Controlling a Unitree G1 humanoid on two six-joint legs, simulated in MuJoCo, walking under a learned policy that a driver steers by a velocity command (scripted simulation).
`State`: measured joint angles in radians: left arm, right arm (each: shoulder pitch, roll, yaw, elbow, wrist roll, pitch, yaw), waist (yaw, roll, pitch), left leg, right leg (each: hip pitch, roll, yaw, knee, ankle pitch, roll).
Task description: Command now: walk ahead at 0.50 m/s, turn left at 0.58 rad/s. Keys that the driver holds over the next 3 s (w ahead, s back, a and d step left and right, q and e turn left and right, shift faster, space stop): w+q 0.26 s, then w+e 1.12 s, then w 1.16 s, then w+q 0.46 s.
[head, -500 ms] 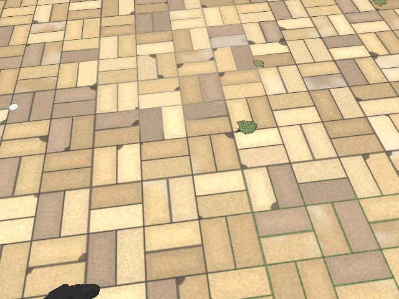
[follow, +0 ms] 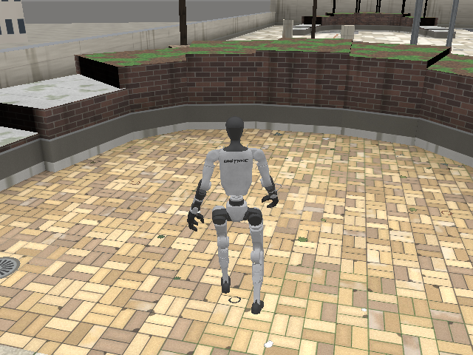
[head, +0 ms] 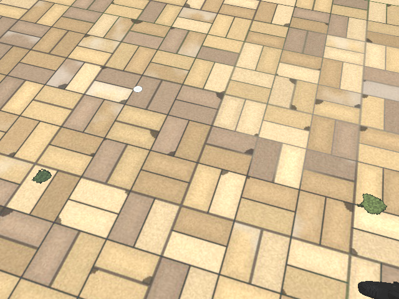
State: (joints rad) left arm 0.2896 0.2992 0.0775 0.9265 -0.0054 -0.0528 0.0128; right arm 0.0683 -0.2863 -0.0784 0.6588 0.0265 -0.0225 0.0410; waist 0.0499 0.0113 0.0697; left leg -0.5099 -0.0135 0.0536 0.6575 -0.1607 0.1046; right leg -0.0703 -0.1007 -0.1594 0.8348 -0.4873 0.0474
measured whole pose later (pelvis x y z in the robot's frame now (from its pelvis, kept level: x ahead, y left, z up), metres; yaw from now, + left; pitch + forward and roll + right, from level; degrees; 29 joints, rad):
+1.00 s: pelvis +0.56 +0.03 +0.01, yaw -6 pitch +3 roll +1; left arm 0.41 0.30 0.07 0.79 -0.03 -0.03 0.02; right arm 0.03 -0.26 -0.04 0.64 -0.01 -0.12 0.01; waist 0.08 -0.03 0.00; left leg -0.43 -0.04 -0.04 0.50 -0.11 0.02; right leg -0.17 0.09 0.22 0.76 -0.49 -0.04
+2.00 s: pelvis +1.09 -0.14 +0.01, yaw -26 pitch +2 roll -1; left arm 0.39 0.31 0.07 0.81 -0.01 -0.04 0.01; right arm 0.06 -0.27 -0.03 0.74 0.00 -0.10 0.05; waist 0.06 0.01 0.01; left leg -0.49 0.02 0.02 0.51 -0.07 0.03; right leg 0.02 0.02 0.01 0.43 -0.46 -0.02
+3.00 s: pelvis +1.56 -0.39 +0.02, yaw -14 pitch +1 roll -2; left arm 0.31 0.27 0.07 0.88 0.00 -0.07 0.01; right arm 0.10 -0.26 -0.05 0.76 0.02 -0.03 0.05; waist 0.07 0.04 0.03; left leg -0.63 0.08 0.01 0.64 0.00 0.04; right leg 0.10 0.03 -0.24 0.21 -0.33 -0.01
